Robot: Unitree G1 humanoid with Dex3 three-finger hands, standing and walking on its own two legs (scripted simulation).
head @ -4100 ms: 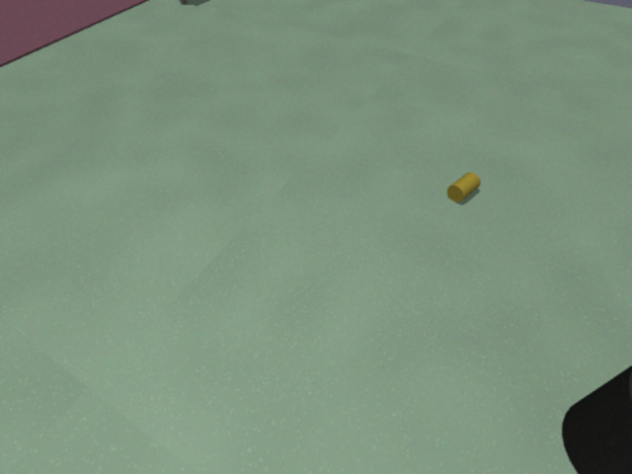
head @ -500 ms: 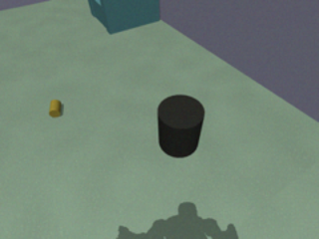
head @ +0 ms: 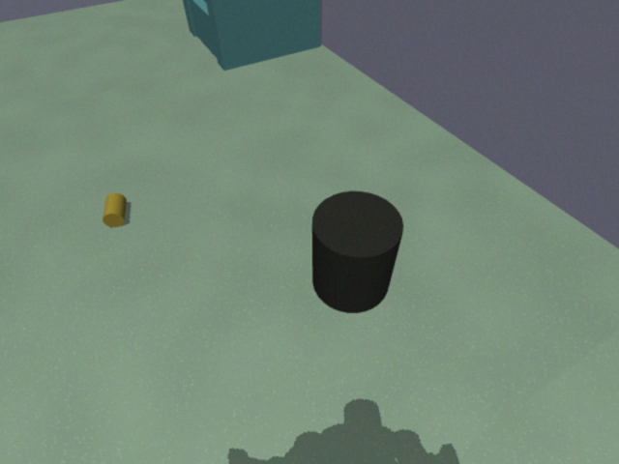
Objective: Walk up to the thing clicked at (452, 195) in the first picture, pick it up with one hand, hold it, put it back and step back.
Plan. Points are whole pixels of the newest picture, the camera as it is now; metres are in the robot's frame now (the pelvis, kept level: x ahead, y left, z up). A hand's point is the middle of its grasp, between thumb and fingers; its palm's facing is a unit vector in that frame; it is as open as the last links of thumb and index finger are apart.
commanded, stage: stand
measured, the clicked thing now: (115, 210) +1.30 +0.86 -0.74
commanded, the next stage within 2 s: none
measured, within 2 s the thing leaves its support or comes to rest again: neither
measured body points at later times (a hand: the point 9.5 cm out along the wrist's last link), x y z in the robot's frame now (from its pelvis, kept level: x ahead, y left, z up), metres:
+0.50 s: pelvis +0.00 +0.00 +0.00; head +0.01 +0.00 +0.45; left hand +0.06 +0.30 -0.13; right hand +0.09 -0.30 -0.13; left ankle +0.00 +0.13 -0.75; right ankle +0.02 -0.14 -0.75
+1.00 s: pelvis +0.01 +0.00 +0.00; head +0.02 +0.00 +0.45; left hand +0.08 +0.30 -0.13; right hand +0.10 -0.30 -0.13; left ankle +0.00 +0.13 -0.75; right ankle +0.02 -0.14 -0.75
